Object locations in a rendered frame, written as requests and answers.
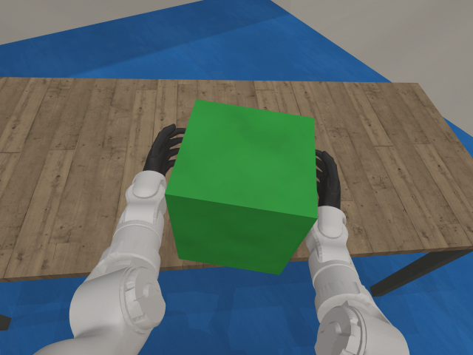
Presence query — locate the table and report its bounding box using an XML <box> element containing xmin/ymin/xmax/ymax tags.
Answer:
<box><xmin>0</xmin><ymin>77</ymin><xmax>473</xmax><ymax>331</ymax></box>

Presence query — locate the robot right forearm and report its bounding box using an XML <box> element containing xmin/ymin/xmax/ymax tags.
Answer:
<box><xmin>305</xmin><ymin>206</ymin><xmax>392</xmax><ymax>325</ymax></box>

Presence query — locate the carton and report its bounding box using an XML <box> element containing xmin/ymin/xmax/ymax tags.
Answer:
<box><xmin>165</xmin><ymin>99</ymin><xmax>318</xmax><ymax>275</ymax></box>

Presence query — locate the robot left forearm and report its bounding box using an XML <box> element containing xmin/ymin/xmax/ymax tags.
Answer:
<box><xmin>69</xmin><ymin>170</ymin><xmax>167</xmax><ymax>335</ymax></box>

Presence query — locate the right robot upper arm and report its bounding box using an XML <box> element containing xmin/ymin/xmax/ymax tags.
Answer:
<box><xmin>315</xmin><ymin>305</ymin><xmax>409</xmax><ymax>355</ymax></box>

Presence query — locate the right robot hand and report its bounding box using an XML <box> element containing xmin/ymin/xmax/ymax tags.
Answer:
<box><xmin>316</xmin><ymin>149</ymin><xmax>341</xmax><ymax>209</ymax></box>

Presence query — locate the left robot hand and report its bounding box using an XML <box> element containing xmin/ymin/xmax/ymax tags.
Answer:
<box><xmin>143</xmin><ymin>124</ymin><xmax>186</xmax><ymax>177</ymax></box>

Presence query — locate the left robot upper arm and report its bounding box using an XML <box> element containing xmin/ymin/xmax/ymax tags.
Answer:
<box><xmin>33</xmin><ymin>266</ymin><xmax>166</xmax><ymax>355</ymax></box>

